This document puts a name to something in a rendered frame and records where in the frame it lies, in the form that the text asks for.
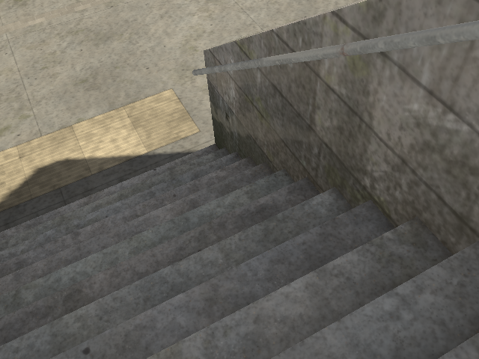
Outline stairs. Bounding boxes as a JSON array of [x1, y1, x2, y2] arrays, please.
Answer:
[[0, 144, 479, 359]]

